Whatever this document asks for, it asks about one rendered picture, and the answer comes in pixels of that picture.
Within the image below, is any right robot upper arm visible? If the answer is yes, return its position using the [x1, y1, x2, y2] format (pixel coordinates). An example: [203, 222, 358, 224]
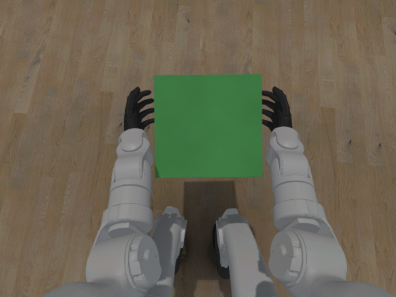
[269, 228, 395, 297]

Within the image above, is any robot right foot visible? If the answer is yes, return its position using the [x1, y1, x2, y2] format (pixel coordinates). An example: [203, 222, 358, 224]
[212, 224, 230, 279]

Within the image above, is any robot left hand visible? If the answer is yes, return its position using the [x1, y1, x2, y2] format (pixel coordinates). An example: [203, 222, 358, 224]
[124, 87, 155, 131]

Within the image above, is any robot right hand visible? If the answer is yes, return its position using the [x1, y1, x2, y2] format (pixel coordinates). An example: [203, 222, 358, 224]
[262, 87, 292, 132]

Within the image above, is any right robot forearm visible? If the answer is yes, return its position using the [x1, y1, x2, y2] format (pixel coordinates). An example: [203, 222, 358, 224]
[265, 127, 347, 273]

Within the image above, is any left robot upper arm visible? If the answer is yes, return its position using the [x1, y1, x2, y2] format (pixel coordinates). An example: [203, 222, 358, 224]
[42, 233, 161, 297]

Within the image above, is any robot left foot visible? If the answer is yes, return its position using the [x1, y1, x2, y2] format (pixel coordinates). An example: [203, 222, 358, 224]
[174, 239, 185, 274]

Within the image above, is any carton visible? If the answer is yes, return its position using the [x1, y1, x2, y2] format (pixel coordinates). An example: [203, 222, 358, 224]
[154, 74, 263, 178]

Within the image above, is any robot foot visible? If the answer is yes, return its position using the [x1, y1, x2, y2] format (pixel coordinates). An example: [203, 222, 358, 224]
[212, 224, 230, 279]
[174, 239, 185, 274]

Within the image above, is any left robot forearm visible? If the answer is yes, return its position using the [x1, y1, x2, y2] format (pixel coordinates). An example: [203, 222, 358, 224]
[86, 128, 154, 279]

